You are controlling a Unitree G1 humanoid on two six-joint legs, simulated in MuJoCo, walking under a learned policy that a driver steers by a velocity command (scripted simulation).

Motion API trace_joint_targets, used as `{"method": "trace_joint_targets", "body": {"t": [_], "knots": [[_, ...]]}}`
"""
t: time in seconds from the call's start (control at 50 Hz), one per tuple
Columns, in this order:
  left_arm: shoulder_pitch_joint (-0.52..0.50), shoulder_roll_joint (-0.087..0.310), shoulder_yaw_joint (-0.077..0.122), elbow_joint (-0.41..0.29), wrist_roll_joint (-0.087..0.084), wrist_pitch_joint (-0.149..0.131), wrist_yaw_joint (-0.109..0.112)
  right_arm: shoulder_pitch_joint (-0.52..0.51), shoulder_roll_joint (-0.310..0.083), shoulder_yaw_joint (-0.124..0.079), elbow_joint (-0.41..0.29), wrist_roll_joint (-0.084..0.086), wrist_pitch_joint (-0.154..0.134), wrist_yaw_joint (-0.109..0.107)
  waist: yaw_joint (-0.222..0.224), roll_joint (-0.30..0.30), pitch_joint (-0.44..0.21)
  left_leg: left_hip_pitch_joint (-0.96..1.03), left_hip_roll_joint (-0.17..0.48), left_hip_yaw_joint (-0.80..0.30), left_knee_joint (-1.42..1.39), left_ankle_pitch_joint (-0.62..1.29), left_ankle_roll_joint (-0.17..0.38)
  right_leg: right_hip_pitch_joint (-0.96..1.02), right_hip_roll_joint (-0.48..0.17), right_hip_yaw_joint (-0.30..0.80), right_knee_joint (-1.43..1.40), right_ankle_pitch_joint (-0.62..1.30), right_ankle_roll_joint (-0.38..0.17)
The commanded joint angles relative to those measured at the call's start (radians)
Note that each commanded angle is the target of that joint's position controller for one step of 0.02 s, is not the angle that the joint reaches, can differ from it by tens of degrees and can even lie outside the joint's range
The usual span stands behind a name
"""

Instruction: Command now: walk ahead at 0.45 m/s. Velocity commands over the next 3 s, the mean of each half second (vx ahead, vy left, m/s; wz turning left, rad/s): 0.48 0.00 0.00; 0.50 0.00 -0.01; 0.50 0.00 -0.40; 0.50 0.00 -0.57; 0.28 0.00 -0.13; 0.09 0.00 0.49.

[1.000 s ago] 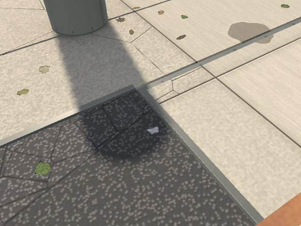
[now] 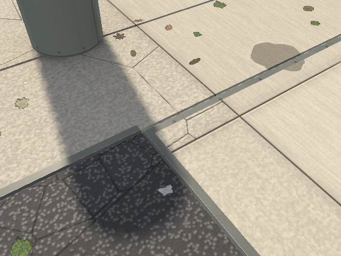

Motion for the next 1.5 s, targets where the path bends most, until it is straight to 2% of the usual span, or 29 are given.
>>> {"method": "trace_joint_targets", "body": {"t": [0.02,0.14,0.24,0.28,0.32,0.34,0.36,0.38,0.4,0.42,0.44,0.52,0.62,0.78,0.86,0.9,0.92,0.94,0.96,0.98,1.02,1.12,1.24,1.34,1.4,1.44,1.46,1.48,1.5], "knots": [[-0.009,0.053,0.02,-0.064,0.01,-0.004,-0.007,0.036,-0.099,-0.008,-0.027,-0.006,-0.004,-0.006,0.008,0.096,0.075,0.091,0.254,-0.248,-0.254,0.164,0.158,-0.24,-0.075,0.019,-0.029,0.085,0.008],[-0.274,0.013,-0.004,-0.165,0.018,-0.004,-0.021,0.091,-0.159,-0.021,-0.023,-0.001,0.002,-0.034,-0.041,0.084,0.116,0.021,0.218,-0.118,-0.299,0.248,0.149,-0.165,-0.022,-0.046,-0.472,0.341,0.044],[-0.359,0.051,0.001,-0.215,0.011,-0.004,-0.043,0.153,-0.17,-0.038,0.006,0.019,0.015,-0.037,-0.034,0.072,0.114,0.201,0.296,-0.114,-0.234,0.317,0.124,-0.153,0.002,-0.013,-0.612,0.332,-0.008],[-0.298,0.092,0.019,-0.208,0.01,-0.003,-0.047,0.136,-0.185,-0.046,0.0,0.013,0.026,-0.036,0.014,0.105,0.053,0.253,0.303,-0.103,-0.127,0.551,0.103,-0.041,0.04,-0.035,-0.617,0.261,-0.039],[-0.021,0.164,0.061,-0.131,0.009,0.003,-0.036,0.12,-0.167,-0.039,-0.013,0.0,0.044,-0.034,0.151,0.109,-0.123,0.168,0.225,-0.043,0.233,0.725,0.056,0.332,0.085,-0.07,-0.621,0.23,-0.091],[0.145,0.243,0.079,-0.1,0.021,0.01,-0.023,0.16,-0.114,-0.018,-0.037,-0.022,0.044,-0.034,0.176,-0.048,-0.272,-0.069,0.151,-0.005,0.581,0.373,0.027,0.639,-0.125,0.183,-0.606,0.188,-0.153],[0.16,0.269,0.077,-0.083,0.034,0.005,-0.037,0.298,0.035,0.021,-0.03,-0.002,0.019,-0.02,0.084,-0.302,-0.395,-0.416,-0.041,-0.1,0.881,-0.334,-0.015,0.883,-0.316,0.707,-0.801,-0.091,-0.31],[0.115,0.163,0.05,-0.092,0.028,-0.001,-0.04,0.203,-0.095,-0.006,-0.031,0.027,-0.006,-0.015,0.115,-0.167,-0.298,-0.52,0.015,-0.204,0.986,-0.34,0.008,0.807,-0.284,0.726,-0.884,-0.183,-0.259],[0.019,0.127,0.038,-0.109,0.025,-0.007,-0.039,0.1,-0.149,-0.022,-0.067,0.048,-0.022,-0.013,0.096,-0.108,-0.151,-0.568,0.067,-0.175,0.984,-0.242,0.028,0.664,-0.257,0.564,-0.898,-0.116,-0.216],[-0.064,0.114,0.032,-0.125,0.03,-0.011,-0.04,0.056,-0.146,-0.022,-0.074,0.041,-0.027,-0.022,0.062,-0.007,-0.09,-0.52,0.125,-0.153,0.936,-0.14,0.026,0.517,-0.224,0.442,-0.922,0.019,-0.199],[-0.109,0.097,0.028,-0.131,0.037,-0.014,-0.043,0.044,-0.137,-0.028,-0.074,0.025,-0.022,-0.027,0.033,0.009,-0.045,-0.476,0.159,-0.146,0.876,-0.081,0.018,0.408,-0.186,0.347,-0.946,0.123,-0.189],[-0.091,0.087,0.024,-0.098,0.038,-0.026,-0.042,0.068,-0.082,-0.03,-0.07,0.013,0.023,-0.032,-0.018,-0.017,-0.005,-0.415,0.204,-0.135,0.753,-0.009,-0.01,0.284,-0.135,0.194,-1.035,0.234,-0.2],[-0.006,0.118,0.03,-0.062,0.036,-0.011,-0.013,-0.108,-0.083,-0.037,-0.131,-0.003,0.02,-0.03,0.021,-0.012,0.052,-0.563,0.202,-0.117,0.485,0.232,-0.051,0.337,-0.112,0.106,-1.069,0.279,-0.187],[0.119,0.135,0.037,0.008,0.021,0.016,0.001,-0.341,-0.06,-0.019,-0.212,0.013,-0.004,0.007,0.093,-0.014,0.099,-0.55,0.138,-0.068,0.171,0.302,-0.032,0.507,-0.146,0.045,-1.011,0.318,-0.159],[0.08,0.162,0.05,0.007,0.018,0.035,0.009,-0.264,-0.115,-0.038,-0.211,0.017,-0.014,0.023,0.019,-0.057,0.03,-0.388,0.084,-0.036,0.127,0.154,0.023,0.586,-0.178,0.045,-0.866,0.622,-0.127],[0.058,0.131,0.034,-0.009,0.028,0.044,0.01,0.04,-0.201,-0.082,-0.121,0.009,-0.012,0.011,-0.121,-0.03,-0.167,0.062,0.083,-0.043,0.139,0.176,0.088,0.433,-0.087,-0.026,-0.496,0.722,-0.075],[0.155,0.038,0.004,-0.033,0.04,0.03,0.001,0.191,-0.303,-0.107,-0.096,-0.013,-0.008,0.002,-0.105,0.17,-0.333,0.471,0.348,-0.441,0.139,0.104,0.225,0.058,0.042,-0.066,-0.104,0.33,-0.007],[0.174,0.003,-0.01,-0.017,0.024,0.004,-0.005,0.212,-0.259,-0.093,-0.083,0.0,-0.003,0.005,-0.098,0.301,-0.419,0.592,0.451,-0.804,-0.043,-0.043,0.31,-0.168,0.157,0.046,0.117,-0.27,0.017],[0.089,0.108,0.017,-0.031,-0.01,-0.015,-0.008,0.141,-0.189,-0.072,-0.093,0.007,-0.006,0.004,-0.108,0.218,-0.279,0.489,0.418,-0.692,-0.07,-0.114,0.249,-0.275,0.093,0.125,0.204,-0.252,-0.01],[0.012,0.128,0.021,-0.054,-0.025,-0.022,-0.006,0.055,-0.147,-0.061,-0.117,0.003,-0.007,0.0,-0.086,0.161,-0.166,0.339,0.388,-0.53,-0.088,-0.077,0.203,-0.288,0.036,0.099,0.182,-0.16,-0.027],[-0.02,0.115,0.034,-0.051,-0.003,-0.003,0.008,-0.06,-0.082,-0.041,-0.127,-0.012,-0.02,0.003,-0.017,0.103,-0.046,0.087,0.312,-0.329,-0.164,0.045,0.148,-0.187,-0.044,0.088,0.046,-0.018,-0.025],[-0.015,0.051,0.036,-0.055,0.002,0.048,0.011,-0.038,-0.113,-0.053,-0.087,-0.025,-0.035,-0.009,0.023,0.092,0.022,-0.024,0.283,-0.124,-0.259,0.211,0.146,-0.186,-0.058,0.116,-0.071,0.143,-0.002],[-0.184,0.026,0.028,-0.114,0.016,0.036,-0.016,-0.002,-0.135,-0.053,-0.077,-0.018,-0.025,-0.038,-0.024,0.071,0.061,0.039,0.251,0.052,-0.282,0.298,0.1,-0.205,-0.028,0.037,-0.394,0.417,0.007],[-0.325,0.009,0.013,-0.199,0.014,0.037,-0.05,0.097,-0.155,-0.062,-0.046,-0.004,0.012,-0.045,-0.07,0.053,0.103,0.259,0.316,0.102,-0.204,0.433,0.095,-0.303,-0.011,-0.029,-0.515,0.33,-0.02],[-0.312,0.036,0.025,-0.234,0.01,0.04,-0.071,0.069,-0.188,-0.072,-0.064,0.003,0.037,-0.053,-0.025,0.096,0.058,0.311,0.332,0.145,-0.066,0.806,0.071,-0.196,0.052,-0.109,-0.533,0.188,-0.063],[-0.163,0.097,0.057,-0.217,0.006,0.046,-0.072,0.042,-0.215,-0.08,-0.081,0.004,0.052,-0.062,0.069,0.134,-0.042,0.287,0.321,0.164,0.174,1.061,0.048,0.025,0.127,-0.151,-0.53,0.108,-0.11],[-0.001,0.155,0.089,-0.18,0.005,0.048,-0.061,0.019,-0.214,-0.077,-0.093,0.009,0.054,-0.064,0.158,0.11,-0.123,0.178,0.28,0.181,0.395,0.976,0.015,0.273,0.155,-0.127,-0.616,0.176,-0.152],[0.125,0.25,0.118,-0.154,0.009,0.058,-0.034,0.039,-0.167,-0.06,-0.12,-0.014,0.04,-0.06,0.18,-0.05,-0.221,-0.101,0.215,0.181,0.722,0.497,-0.027,0.58,-0.028,0.161,-0.626,0.193,-0.219],[0.071,0.294,0.117,-0.185,0.008,0.049,-0.035,0.103,-0.045,-0.023,-0.166,-0.016,0.0,-0.037,0.07,-0.231,-0.327,-0.513,-0.023,0.015,1.057,-0.337,-0.078,0.869,-0.254,0.758,-0.782,0.055,-0.425]]}}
